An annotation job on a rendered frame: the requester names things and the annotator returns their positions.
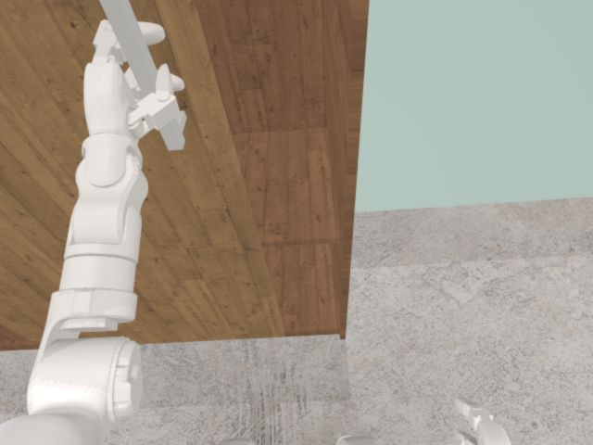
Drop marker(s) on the left robot upper arm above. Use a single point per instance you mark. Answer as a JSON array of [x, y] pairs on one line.
[[82, 388]]

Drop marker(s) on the robot left hand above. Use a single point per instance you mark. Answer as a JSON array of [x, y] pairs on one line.
[[109, 95]]

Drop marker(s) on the robot left forearm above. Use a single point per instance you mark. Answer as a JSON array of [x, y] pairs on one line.
[[102, 250]]

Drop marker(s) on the handle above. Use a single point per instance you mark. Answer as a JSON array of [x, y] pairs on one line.
[[132, 42]]

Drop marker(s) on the robot right hand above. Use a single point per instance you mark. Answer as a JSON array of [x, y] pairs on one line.
[[481, 420]]

